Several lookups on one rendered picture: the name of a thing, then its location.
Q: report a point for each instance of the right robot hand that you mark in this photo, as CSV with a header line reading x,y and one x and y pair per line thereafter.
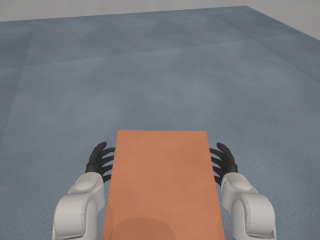
x,y
226,164

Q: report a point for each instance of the left robot hand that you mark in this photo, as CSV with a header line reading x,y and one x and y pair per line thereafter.
x,y
96,162

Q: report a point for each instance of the right robot forearm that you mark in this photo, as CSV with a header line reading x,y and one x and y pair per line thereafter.
x,y
252,214

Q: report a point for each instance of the carton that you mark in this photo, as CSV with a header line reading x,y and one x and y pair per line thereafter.
x,y
162,187

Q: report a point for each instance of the left robot forearm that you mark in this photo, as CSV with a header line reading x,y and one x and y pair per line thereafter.
x,y
75,216

